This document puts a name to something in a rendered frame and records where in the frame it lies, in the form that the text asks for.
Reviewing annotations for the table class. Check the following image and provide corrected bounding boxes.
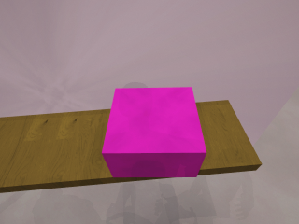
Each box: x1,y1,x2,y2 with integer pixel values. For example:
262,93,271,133
0,100,262,193

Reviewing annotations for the carton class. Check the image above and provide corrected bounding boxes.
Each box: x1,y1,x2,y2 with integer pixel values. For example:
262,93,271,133
102,87,206,177

